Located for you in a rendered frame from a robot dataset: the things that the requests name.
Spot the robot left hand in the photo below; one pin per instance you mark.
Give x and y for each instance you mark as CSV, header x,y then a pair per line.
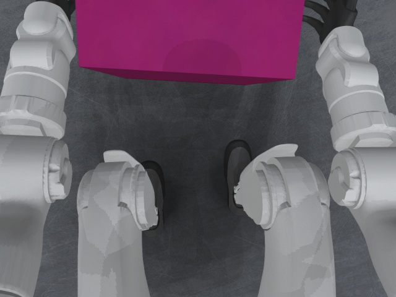
x,y
68,6

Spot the robot left forearm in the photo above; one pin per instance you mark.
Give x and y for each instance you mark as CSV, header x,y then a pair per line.
x,y
37,76

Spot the robot right shin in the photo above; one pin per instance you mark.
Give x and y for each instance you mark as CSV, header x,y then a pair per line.
x,y
283,150

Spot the right robot upper arm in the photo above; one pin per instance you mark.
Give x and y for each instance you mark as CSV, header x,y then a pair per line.
x,y
364,180

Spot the carton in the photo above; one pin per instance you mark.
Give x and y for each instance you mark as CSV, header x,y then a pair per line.
x,y
240,42

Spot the robot left foot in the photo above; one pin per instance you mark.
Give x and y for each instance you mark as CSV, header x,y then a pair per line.
x,y
156,176

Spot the left robot upper arm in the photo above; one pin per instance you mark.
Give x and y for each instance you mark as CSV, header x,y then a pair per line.
x,y
34,172

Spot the robot right hand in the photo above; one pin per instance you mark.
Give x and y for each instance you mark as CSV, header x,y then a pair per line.
x,y
341,13

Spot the robot right forearm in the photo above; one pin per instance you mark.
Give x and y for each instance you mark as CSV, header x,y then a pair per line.
x,y
350,86

